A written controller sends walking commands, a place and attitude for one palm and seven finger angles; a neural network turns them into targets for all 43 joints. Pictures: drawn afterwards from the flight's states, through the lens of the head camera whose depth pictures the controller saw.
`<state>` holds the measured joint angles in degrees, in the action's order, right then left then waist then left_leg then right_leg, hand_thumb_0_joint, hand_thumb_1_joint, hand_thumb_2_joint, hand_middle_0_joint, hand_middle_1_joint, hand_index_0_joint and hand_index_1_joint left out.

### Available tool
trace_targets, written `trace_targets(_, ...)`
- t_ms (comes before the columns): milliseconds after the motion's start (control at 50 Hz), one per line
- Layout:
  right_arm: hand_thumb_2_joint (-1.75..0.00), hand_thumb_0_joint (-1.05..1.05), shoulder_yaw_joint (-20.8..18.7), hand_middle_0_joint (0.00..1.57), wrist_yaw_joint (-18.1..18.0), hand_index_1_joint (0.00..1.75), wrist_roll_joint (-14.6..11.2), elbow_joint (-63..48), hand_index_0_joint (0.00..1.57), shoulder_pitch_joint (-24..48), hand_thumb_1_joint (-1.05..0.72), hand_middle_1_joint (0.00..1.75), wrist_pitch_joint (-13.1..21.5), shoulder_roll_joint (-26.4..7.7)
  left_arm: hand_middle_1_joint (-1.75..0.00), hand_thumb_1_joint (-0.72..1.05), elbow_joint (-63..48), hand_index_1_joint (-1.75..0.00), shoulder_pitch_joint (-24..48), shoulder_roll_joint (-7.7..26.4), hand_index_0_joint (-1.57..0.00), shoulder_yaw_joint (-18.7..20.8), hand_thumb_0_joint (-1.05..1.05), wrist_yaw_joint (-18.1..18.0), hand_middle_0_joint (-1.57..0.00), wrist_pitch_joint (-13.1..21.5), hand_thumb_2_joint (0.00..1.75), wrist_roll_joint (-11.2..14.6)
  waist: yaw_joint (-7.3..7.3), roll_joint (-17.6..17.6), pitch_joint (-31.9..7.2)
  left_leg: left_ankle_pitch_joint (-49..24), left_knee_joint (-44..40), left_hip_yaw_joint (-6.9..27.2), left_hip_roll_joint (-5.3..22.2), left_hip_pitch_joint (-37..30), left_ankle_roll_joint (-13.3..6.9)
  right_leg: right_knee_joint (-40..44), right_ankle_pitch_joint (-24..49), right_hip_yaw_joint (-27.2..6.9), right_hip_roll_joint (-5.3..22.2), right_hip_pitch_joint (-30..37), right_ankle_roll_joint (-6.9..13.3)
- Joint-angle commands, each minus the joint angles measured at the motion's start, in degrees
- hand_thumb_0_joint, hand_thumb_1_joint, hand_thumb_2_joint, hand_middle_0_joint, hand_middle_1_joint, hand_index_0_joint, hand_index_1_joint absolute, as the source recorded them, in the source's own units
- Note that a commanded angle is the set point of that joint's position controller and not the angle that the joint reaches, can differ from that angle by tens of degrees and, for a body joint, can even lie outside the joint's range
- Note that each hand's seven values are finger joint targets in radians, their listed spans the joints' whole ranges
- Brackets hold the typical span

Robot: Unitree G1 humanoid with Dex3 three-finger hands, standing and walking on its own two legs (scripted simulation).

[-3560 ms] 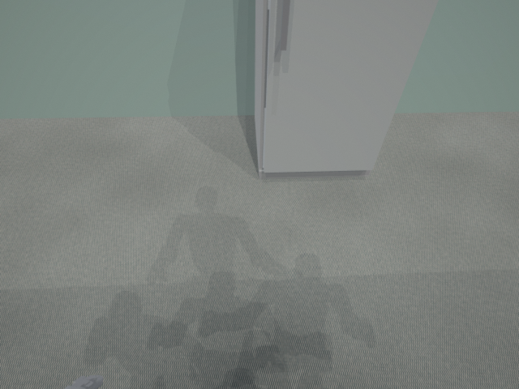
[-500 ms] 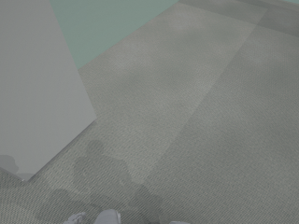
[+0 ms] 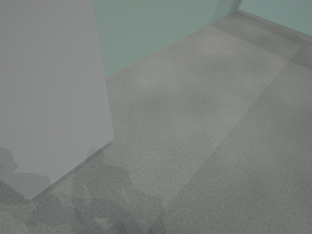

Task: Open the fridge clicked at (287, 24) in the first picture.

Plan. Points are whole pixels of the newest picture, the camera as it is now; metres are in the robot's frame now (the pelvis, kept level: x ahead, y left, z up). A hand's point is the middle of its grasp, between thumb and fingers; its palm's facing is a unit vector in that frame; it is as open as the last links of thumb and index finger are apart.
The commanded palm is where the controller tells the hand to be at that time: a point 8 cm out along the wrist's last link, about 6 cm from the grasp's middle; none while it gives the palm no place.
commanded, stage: turn to face it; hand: left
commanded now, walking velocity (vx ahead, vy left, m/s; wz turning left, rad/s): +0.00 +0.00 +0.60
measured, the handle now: out of the picture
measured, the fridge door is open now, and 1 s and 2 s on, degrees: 0 0 0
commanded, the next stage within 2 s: take the last steps up to it in 1.26 s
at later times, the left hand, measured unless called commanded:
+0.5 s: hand out of the picture +0.04 +0.17 -0.15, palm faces +0.31 -0.91 -0.28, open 7.3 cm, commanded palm none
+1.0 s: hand out of the picture -0.07 +0.22 -0.16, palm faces +0.60 -0.75 -0.27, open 7.3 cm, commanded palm none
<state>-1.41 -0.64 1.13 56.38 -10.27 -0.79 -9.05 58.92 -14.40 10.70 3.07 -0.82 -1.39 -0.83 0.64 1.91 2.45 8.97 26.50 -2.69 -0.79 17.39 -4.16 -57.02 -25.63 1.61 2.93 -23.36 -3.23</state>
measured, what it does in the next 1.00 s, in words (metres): steps on the spot, turning left: right foot, then left foot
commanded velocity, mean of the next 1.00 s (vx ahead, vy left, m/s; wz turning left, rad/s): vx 0.00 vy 0.00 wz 0.56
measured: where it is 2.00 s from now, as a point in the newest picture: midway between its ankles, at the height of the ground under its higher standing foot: outside the picture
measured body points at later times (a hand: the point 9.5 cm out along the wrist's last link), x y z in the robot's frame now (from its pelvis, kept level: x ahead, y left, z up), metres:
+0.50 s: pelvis +0.00 -0.05 +0.00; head +0.02 -0.07 +0.45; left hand +0.02 +0.21 -0.12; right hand +0.12 -0.30 -0.15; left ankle -0.03 +0.08 -0.66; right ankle +0.02 -0.17 -0.74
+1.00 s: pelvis -0.01 -0.01 +0.00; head +0.02 +0.03 +0.45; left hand -0.10 +0.26 -0.14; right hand +0.22 -0.16 -0.13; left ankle -0.07 +0.08 -0.74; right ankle +0.08 -0.15 -0.68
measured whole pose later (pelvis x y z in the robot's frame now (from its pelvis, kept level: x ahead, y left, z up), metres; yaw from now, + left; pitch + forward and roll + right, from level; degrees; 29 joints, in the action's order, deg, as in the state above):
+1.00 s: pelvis -0.01 -0.01 +0.00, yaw +36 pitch +1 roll -1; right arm -2.6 0.4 1.3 51.2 -8.3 -2.2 -12.8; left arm 51.3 -9.6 16.2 4.4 -0.6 -3.4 -0.5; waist 0.2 1.3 5.7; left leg 14.3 27.9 2.2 -0.7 14.1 -1.2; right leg -55.8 -24.5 1.3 4.9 -26.5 -6.3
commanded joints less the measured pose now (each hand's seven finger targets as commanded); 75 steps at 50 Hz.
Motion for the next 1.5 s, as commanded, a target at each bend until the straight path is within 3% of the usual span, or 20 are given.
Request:
trace_targets(0,-0.9,0.0,-3.46,0.2,-0.11,0.3,-0.05,-3.76,0.2,-3.0,-0.9,0.3,0.73,-11.68,-0.3,0.9,-5.02,-0.3,-0.76,4.69,-0.2,1.85,0.0,-0.46,-0.2,0.29,0.9,-0.25,-1.26,-9.41,-5.48,-2.25,-11.58,17.54,13.82,-5.85,-5.41,-0.27,2.71,-0.94,1.06,-4.53,-0.73)
trace_targets(140,-0.9,0.0,-4.99,0.2,0.04,0.3,0.41,-4.63,0.2,-4.57,-0.9,0.3,-0.14,-13.61,-0.3,0.9,-8.65,-0.3,2.93,4.46,-0.2,2.01,0.0,-0.66,-0.2,0.17,0.9,0.23,-2.26,-11.13,-6.88,-3.81,-9.11,24.72,12.97,-5.33,-6.36,10.72,0.39,-1.65,-1.27,-0.57,-0.31)
trace_targets(240,-0.9,0.0,-5.73,0.2,0.61,0.3,-0.03,-6.55,0.2,-1.68,-0.9,0.3,-0.97,-13.18,-0.3,0.9,-8.59,-0.3,-2.99,6.71,-0.2,2.51,0.0,-1.19,-0.2,0.6,0.9,0.64,1.0,-9.95,-7.97,-0.09,-5.08,24.51,7.48,3.65,-1.35,32.96,9.61,-1.11,-2.21,16.6,1.26)
trace_targets(280,-0.9,0.0,-4.95,0.2,1.04,0.3,-0.57,-8.73,0.2,-2.55,-0.9,0.3,-1.09,-7.17,-0.3,0.9,-9.98,-0.3,-2.76,15.22,-0.2,3.85,0.0,-1.8,-0.2,1.16,0.9,-0.79,1.52,13.29,-5.22,18.85,17.55,6.39,-4.45,21.75,6.56,46.25,1.97,-23.57,22.01,24.12,10.19)
trace_targets(300,-0.9,0.0,-5.59,0.2,1.11,0.3,0.42,-9.03,0.2,-2.17,-0.9,0.3,-1.27,-10.3,-0.3,0.9,-11.88,-0.3,1.41,15.43,-0.2,3.27,0.0,-1.82,-0.2,0.96,0.9,-0.33,0.53,10.76,-3.99,21.3,29.22,6.49,-1.63,19.22,6.02,46.09,4.06,-21.92,25.54,14.41,12.64)
trace_targets(360,-0.9,0.0,-5.43,0.2,2.06,0.3,0.51,-6.59,0.2,-3.68,-0.9,0.3,-2.69,-9.19,-0.3,0.9,-13.11,-0.3,8.54,9.79,-0.2,1.78,0.0,-1.52,-0.2,1.45,0.9,-0.19,-3.61,6.25,2.81,12.82,42.74,4.58,1.96,17.09,6.93,41.74,15.34,-7.22,15.85,6.51,9.41)
trace_targets(400,-0.9,0.0,-4.99,0.2,2.28,0.3,0.31,-6.57,0.2,-3.86,-0.9,0.3,-2.76,-8.74,-0.3,0.9,-12.82,-0.3,6.52,9.54,-0.2,1.5,0.0,-1.41,-0.2,1.85,0.9,-0.3,-2.81,7.59,1.47,11.39,42.87,2.66,2.43,17.17,7.98,39.61,21.93,-2.57,14.64,10.21,9.09)
trace_targets(540,-0.9,0.0,-3.65,0.2,2.58,0.3,-0.14,-9.55,0.2,5.47,-0.9,0.3,-2.44,-8.22,-0.3,0.9,-10.63,-0.3,-0.65,13.85,-0.2,2.41,0.0,-1.09,-0.2,1.3,0.9,-0.91,1.76,10.43,-0.32,16.45,24.37,-2.39,3.24,11.24,8.62,34.85,34.75,1.11,17.61,16.51,10.18)
trace_targets(640,-0.9,0.0,-3.47,0.2,2.32,0.3,-0.25,-9.5,0.2,2.2,-0.9,0.3,-1.3,-10.16,-0.3,0.9,-10.38,-0.3,-0.68,15.39,-0.2,3.11,0.0,-0.62,-0.2,0.62,0.9,-0.54,0.11,10.45,-5.59,8.51,4.92,-5.66,1.44,-0.82,6.7,24.8,39.63,6.26,16.6,18.17,5.92)
trace_targets(660,-0.9,0.0,-4.19,0.2,2.29,0.3,-0.06,-8.65,0.2,-1.47,-0.9,0.3,-0.75,-12.79,-0.3,0.9,-10.82,-0.3,-0.2,14.86,-0.2,3.11,0.0,-0.45,-0.2,0.46,0.9,-0.03,-2.26,5.51,-8.35,-1.01,-2.26,-3.62,3.05,-10.34,5.57,17.0,36.58,8.2,15.67,13.26,3.38)
trace_targets(700,-0.9,0.0,-6.65,0.2,1.69,0.3,-0.35,-7.33,0.2,-8.65,-0.9,0.3,-0.3,-23.47,-0.3,0.9,-15.25,-0.3,3.13,8.99,-0.2,1.4,0.0,0.09,-0.2,0.27,0.9,0.13,-6.0,-19.18,-11.73,-41.19,-3.15,22.94,26.45,-24.37,-8.45,-5.55,-13.7,6.42,4.9,-11.51,-2.69)
trace_targets(820,-0.9,0.0,-4.34,0.2,0.25,0.3,-0.12,-8.95,0.2,1.09,-0.9,0.3,0.38,-16.17,-0.3,0.9,-11.76,-0.3,3.76,9.24,-0.2,2.18,0.0,0.52,-0.2,-0.31,0.9,0.13,-1.7,-11.85,-6.23,-28.56,-3.65,11.08,13.6,-12.27,-3.72,-7.79,1.37,0.11,3.76,-7.7,-2.78)
trace_targets(1000,-0.9,0.0,-4.84,0.2,0.49,0.3,0.31,-8.81,0.2,0.23,-0.9,0.3,-0.51,-16.3,-0.3,0.9,-13.05,-0.3,5.2,8.07,-0.2,1.3,0.0,-0.09,-0.2,-0.19,0.9,0.45,-2.33,-11.61,-5.22,-21.29,-3.82,18.17,13.11,-9.4,-5.6,10.36,0.65,0.23,0.04,-0.17,-1.98)
trace_targets(1080,-0.9,0.0,-4.72,0.2,0.61,0.3,-0.17,-9.22,0.2,2.28,-0.9,0.3,-0.76,-14.79,-0.3,0.9,-11.45,-0.3,-1.3,8.85,-0.2,1.42,0.0,-0.56,-0.2,1.02,0.9,0.49,1.12,-8.92,-5.75,-15.94,2.35,18.13,9.8,-1.13,-1.98,30.03,13.7,0.97,-0.82,14.77,-0.91)
trace_targets(1100,-0.9,0.0,-4.35,0.2,0.89,0.3,-0.74,-9.38,0.2,0.95,-0.9,0.3,-0.59,-11.97,-0.3,0.9,-11.16,-0.3,-2.99,12.0,-0.2,1.98,0.0,-0.88,-0.2,1.77,0.9,-0.11,1.61,-0.74,-6.95,-4.29,10.02,14.53,5.58,5.69,1.53,36.79,17.59,-6.25,6.52,22.25,0.89)
trace_targets(1120,-0.9,0.0,-3.48,0.2,1.15,0.3,-0.85,-10.7,0.2,-0.21,-0.9,0.3,-0.59,-8.03,-0.3,0.9,-11.55,-0.3,-3.51,17.56,-0.2,2.93,0.0,-1.26,-0.2,2.45,0.9,-1.07,1.49,14.99,-6.48,21.92,23.71,5.22,-3.45,15.66,6.19,39.72,30.0,-22.18,22.26,25.35,7.52)
trace_targets(1160,-0.9,0.0,-4.47,0.2,0.88,0.3,-0.17,-9.29,0.2,0.93,-0.9,0.3,-1.96,-10.45,-0.3,0.9,-12.21,-0.3,-0.3,15.33,-0.2,2.72,0.0,-1.38,-0.2,2.05,0.9,-0.36,0.76,12.01,-4.61,23.28,38.94,8.62,-0.24,12.83,5.56,40.22,26.21,-18.99,21.6,14.15,11.95)
trace_targets(1260,-0.9,0.0,-3.86,0.2,1.79,0.3,0.04,-5.21,0.2,-1.15,-0.9,0.3,-2.46,-9.06,-0.3,0.9,-12.15,-0.3,3.21,10.05,-0.2,1.18,0.0,-1.28,-0.2,2.32,0.9,-0.4,-1.07,7.81,-2.06,12.52,40.38,4.64,1.97,11.3,7.46,39.15,25.95,-4.18,13.74,12.86,9.75)
trace_targets(1360,-0.9,0.0,-2.62,0.2,1.47,0.3,-0.32,-4.96,0.2,3.18,-0.9,0.3,-2.06,-7.05,-0.3,0.9,-8.06,-0.3,-3.59,11.87,-0.2,1.71,0.0,-1.1,-0.2,2.31,0.9,-0.84,2.19,7.83,-2.93,16.79,25.95,1.27,2.09,8.27,7.75,38.02,32.32,-3.82,15.35,18.23,11.29)
trace_targets(1480,-0.9,0.0,-1.56,0.2,1.61,0.3,-0.09,-2.82,0.2,-0.74,-0.9,0.3,0.42,-5.76,-0.3,0.9,-3.63,-0.3,-4.71,11.8,-0.2,1.68,0.0,-0.25,-0.2,2.68,0.9,-0.8,1.16,7.95,-3.12,13.37,5.32,-3.13,1.81,-3.12,5.13,39.4,8.87,-4.16,14.08,14.59,9.86)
